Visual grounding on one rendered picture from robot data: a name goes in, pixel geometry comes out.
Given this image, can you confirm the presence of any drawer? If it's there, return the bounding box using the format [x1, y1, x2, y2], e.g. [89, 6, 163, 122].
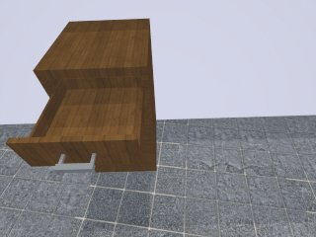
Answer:
[6, 76, 145, 167]

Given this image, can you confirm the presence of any cabinet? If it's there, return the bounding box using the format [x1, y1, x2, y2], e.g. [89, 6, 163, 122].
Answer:
[33, 18, 157, 173]

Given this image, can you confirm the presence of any handle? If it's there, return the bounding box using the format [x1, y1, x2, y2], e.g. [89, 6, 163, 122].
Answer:
[53, 153, 97, 174]

